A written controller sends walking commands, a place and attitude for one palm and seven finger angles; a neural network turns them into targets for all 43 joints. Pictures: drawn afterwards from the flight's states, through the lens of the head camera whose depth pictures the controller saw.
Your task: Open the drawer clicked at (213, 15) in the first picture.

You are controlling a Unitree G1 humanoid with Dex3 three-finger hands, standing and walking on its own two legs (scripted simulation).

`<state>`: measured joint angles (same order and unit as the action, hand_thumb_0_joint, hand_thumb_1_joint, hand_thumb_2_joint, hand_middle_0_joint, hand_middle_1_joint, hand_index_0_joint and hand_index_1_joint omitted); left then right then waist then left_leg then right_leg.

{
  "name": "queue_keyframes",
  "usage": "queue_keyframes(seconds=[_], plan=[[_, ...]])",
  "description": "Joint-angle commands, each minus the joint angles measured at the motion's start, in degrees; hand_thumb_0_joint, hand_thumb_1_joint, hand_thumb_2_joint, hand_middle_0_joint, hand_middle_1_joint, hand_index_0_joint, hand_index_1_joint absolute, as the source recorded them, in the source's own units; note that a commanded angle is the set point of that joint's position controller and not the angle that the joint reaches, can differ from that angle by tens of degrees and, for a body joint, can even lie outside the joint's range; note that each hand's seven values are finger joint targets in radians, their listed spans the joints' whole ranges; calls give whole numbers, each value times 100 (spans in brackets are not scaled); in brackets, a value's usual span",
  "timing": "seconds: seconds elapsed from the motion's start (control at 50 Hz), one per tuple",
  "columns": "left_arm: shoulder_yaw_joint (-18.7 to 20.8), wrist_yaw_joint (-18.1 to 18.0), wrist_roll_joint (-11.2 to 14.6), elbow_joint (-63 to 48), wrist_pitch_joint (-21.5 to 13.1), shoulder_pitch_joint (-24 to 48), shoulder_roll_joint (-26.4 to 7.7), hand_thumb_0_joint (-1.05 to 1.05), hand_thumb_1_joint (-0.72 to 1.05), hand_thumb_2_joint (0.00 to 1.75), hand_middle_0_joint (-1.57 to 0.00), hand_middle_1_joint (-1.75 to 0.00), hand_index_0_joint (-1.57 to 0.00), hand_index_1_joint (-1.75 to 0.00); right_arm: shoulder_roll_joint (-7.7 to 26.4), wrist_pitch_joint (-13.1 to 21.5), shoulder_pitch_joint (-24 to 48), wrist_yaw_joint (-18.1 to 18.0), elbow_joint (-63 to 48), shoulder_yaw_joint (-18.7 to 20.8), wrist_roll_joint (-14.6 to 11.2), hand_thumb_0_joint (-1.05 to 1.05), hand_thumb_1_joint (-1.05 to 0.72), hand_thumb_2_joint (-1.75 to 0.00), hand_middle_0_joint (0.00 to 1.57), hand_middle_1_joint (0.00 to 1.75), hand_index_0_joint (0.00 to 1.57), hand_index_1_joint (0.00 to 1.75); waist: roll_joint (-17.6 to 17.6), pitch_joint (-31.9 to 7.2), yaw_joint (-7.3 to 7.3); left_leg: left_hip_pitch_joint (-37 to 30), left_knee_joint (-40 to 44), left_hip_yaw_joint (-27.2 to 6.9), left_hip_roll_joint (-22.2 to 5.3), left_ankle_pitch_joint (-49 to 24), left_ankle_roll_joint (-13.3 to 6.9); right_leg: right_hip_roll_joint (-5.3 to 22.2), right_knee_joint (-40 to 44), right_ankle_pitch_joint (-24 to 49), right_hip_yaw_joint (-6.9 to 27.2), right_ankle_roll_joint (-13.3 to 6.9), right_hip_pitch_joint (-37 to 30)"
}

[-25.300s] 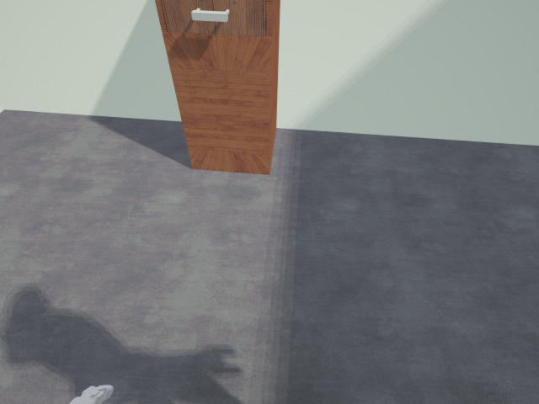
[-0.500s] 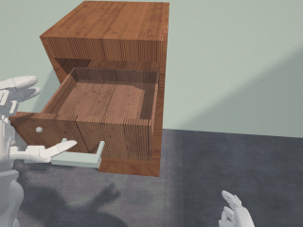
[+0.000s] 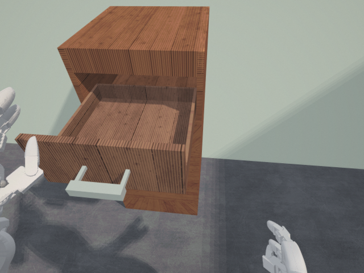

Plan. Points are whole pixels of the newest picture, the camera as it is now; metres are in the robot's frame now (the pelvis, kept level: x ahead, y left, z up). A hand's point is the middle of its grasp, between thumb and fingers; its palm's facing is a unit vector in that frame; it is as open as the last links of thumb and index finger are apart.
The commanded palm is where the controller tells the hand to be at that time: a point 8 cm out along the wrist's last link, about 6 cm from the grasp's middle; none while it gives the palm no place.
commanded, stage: draw the hand back to the body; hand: left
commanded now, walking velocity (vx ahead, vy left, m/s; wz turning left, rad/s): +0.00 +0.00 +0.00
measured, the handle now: (100, 181) +0.28 +0.24 +0.05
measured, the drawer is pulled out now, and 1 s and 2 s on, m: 0.30 0.30 0.30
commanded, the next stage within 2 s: step back with the hand held close in 0.12 s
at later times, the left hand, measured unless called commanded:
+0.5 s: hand (33, 174) +0.18 +0.25 +0.21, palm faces +0.40 -0.77 -0.49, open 7.4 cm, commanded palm +0.11 +0.30 +0.24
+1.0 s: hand out of the picture +0.09 +0.25 +0.22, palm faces +0.46 -0.74 -0.49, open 7.4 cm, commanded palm +0.01 +0.30 +0.24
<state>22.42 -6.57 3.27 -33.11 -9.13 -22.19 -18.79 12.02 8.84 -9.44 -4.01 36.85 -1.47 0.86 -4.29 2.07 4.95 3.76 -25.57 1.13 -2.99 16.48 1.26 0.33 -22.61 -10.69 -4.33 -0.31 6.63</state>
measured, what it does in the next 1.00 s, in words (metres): walks backwards: right foot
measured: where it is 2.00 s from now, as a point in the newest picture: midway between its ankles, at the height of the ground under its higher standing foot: outside the picture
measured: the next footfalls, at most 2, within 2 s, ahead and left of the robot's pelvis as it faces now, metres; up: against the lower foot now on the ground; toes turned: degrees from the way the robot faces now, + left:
right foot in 0.72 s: -0.01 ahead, -0.10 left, +0.00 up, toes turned -2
left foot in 1.02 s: -0.09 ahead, +0.14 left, +0.00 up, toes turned +3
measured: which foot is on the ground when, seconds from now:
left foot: down 0.00-0.78, up 0.80-1.00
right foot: down 0.00-0.60, up 0.62-0.70, down 0.72-1.00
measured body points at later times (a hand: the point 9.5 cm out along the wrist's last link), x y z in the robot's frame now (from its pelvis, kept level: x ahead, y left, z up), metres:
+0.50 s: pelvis -0.03 +0.02 +0.00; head +0.00 +0.03 +0.44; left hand +0.16 +0.29 +0.24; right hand +0.15 -0.23 -0.08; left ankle -0.02 +0.13 -0.74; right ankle +0.02 -0.12 -0.74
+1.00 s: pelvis -0.11 +0.01 -0.01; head -0.10 +0.02 +0.44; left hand +0.06 +0.29 +0.25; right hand +0.06 -0.23 -0.09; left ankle -0.13 +0.14 -0.74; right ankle -0.05 -0.09 -0.74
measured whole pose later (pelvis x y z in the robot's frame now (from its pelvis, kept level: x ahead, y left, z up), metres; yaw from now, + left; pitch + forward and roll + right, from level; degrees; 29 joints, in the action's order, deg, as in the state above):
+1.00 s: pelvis -0.11 +0.01 -0.01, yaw +1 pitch +1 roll +0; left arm 28.8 -8.8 1.6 -38.5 -13.5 -29.2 -25.1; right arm 13.0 4.4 -11.2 -4.3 32.6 0.1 -0.3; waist -0.4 0.1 -1.7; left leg 17.1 -34.6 1.4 -1.8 19.1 0.5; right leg 0.2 -29.7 -10.0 -3.4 -1.2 21.3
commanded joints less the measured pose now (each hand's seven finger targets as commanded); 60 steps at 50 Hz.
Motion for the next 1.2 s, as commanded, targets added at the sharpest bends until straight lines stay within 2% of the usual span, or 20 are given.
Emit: queue_keyframes(seconds=[0.0,0.2,0.22,0.26,0.32,0.38,0.48,0.56,0.64,0.7,0.74,0.76,0.78,0.84,0.94,0.96,1.0,1.06,1.12,1.18], plan=[[565,-81,51,-902,-282,659,-998,0,90,90,-20,-30,-20,-30,507,329,765,-49,-898,210,-31,0,-90,-90,20,30,20,30,51,-311,-88,398,467,118,132,-985,-134,5,410,370,157,-42,-192],[562,-92,38,-1082,-294,592,-1018,0,90,90,-20,-30,-20,-30,496,373,819,-35,-923,209,-21,0,-90,-90,20,30,20,30,-44,-437,-48,384,486,79,132,-948,-120,3,366,318,166,-56,-270],[1256,-82,21,-1330,-470,799,-1721,0,90,90,-20,-30,-20,-30,786,193,583,0,-1160,257,-44,0,-90,-90,20,30,20,30,503,4,-390,848,214,25,67,-520,-242,315,737,334,778,-9,623],[898,-36,-46,-1021,-449,364,-1365,0,90,90,-20,-30,-20,-30,623,12,557,22,-1117,271,-83,0,-90,-90,20,30,20,30,1309,-174,-431,676,-382,27,195,-365,-247,715,1022,99,990,-124,945],[904,-103,-66,-1159,-573,72,-1346,0,90,90,-20,-30,-20,-30,619,-51,439,4,-1115,278,-87,0,-90,-90,20,30,20,30,745,-638,-469,714,-477,-1,172,-469,-232,942,845,262,950,-238,919],[1115,-162,-48,-1577,-641,-283,-1508,0,90,90,-20,-30,-20,-30,762,-103,444,-21,-1231,374,-79,0,-90,-90,20,30,20,30,34,-1037,-436,760,-43,-147,-50,-1569,-211,590,150,961,512,-75,531],[1460,-233,-56,-2063,-720,-856,-1666,0,90,90,-20,-30,-20,-30,783,-192,365,-25,-1497,492,-21,0,-90,-90,20,30,20,30,-230,-1393,-375,1368,178,-507,-419,-2778,-256,147,-988,1587,161,65,-65],[1483,-313,-129,-2309,-834,-915,-1536,0,90,90,-20,-30,-20,-30,770,-40,149,-36,-1485,539,137,0,-90,-90,20,30,20,30,-604,-1259,-440,1849,360,-627,-786,-3002,-336,30,-1806,361,122,66,141],[1481,-443,-207,-2024,-943,-585,-1420,0,90,90,-20,-30,-20,-30,733,159,-23,-88,-1252,572,267,0,-90,-90,20,30,20,30,-951,-865,-501,2365,417,-752,-1079,-2342,-537,-33,-2105,-951,161,39,281],[1306,-503,-182,-1612,-902,-455,-1331,0,90,90,-20,-30,-20,-30,700,139,-63,-73,-1077,519,187,0,-90,-90,20,30,20,30,-243,-794,-654,1929,-479,-644,-752,-1921,-350,397,-837,192,680,-198,614],[1329,-458,-146,-1385,-874,-97,-1587,0,90,90,-20,-30,-20,-30,616,37,20,-15,-1063,475,14,0,-90,-90,20,30,20,30,1036,-1094,-761,1763,-1760,-52,46,-564,-2,1663,117,2885,2142,-690,687],[1304,-390,-118,-1195,-829,13,-1577,0,90,90,-20,-30,-20,-30,587,19,98,26,-1065,502,-107,0,-90,-90,20,30,20,30,1385,-1157,-618,1993,-2638,-108,330,940,3,2012,246,3202,2299,-941,682],[1336,-380,-146,-1311,-779,109,-1645,0,90,90,-20,-30,-20,-30,562,20,270,21,-1119,526,-158,0,-90,-90,20,30,20,30,1480,-1239,-536,2195,-3279,-297,360,1302,-23,2078,204,3550,2297,-1016,583],[1442,-328,-168,-1070,-722,-487,-1608,0,90,90,-20,-30,-20,-30,377,-124,346,10,-1248,357,-169,0,-90,-90,20,30,20,30,1550,-1058,-518,2063,-2777,-71,169,870,15,1530,-30,3047,1250,-773,605],[1392,-354,-84,-1545,-702,-682,-1625,0,90,90,-20,-30,-20,-30,521,-178,228,-72,-1199,340,-124,0,-90,-90,20,30,20,30,1020,-971,-560,1236,-229,243,247,86,-102,993,76,1556,979,-351,724],[1330,-351,-55,-1791,-722,-637,-1639,0,90,90,-20,-30,-20,-30,635,-150,149,-67,-1197,398,-101,0,-90,-90,20,30,20,30,638,-973,-584,1089,259,13,53,-288,-178,820,-108,1033,955,-172,808],[1448,-376,-63,-2254,-854,-629,-1729,0,90,90,-20,-30,-20,-30,838,-65,273,-67,-1350,488,-72,0,-90,-90,20,30,20,30,-745,-1079,-387,1453,639,-1263,-1161,-1509,-610,117,-1102,95,504,154,820],[1570,-345,-74,-2361,-926,-532,-1749,0,90,90,-20,-30,-20,-30,726,113,170,-16,-1277,522,80,0,-90,-90,20,30,20,30,-1330,-1060,-460,2019,884,-1004,-1432,-2357,-749,-134,-2667,-1339,317,139,901],[1306,-343,-80,-2108,-895,-256,-1492,0,90,90,-20,-30,-20,-30,705,316,54,73,-1002,528,49,0,-90,-90,20,30,20,30,-954,-965,-490,1216,332,-710,-1377,-3676,-755,-109,-2270,-1310,341,139,1249],[1175,-318,-78,-1624,-766,-166,-1372,0,90,90,-20,-30,-20,-30,791,345,154,126,-893,556,-12,0,-90,-90,20,30,20,30,-804,-874,-531,1043,188,-564,-1306,-3368,-614,-122,-1443,-893,231,153,1047]])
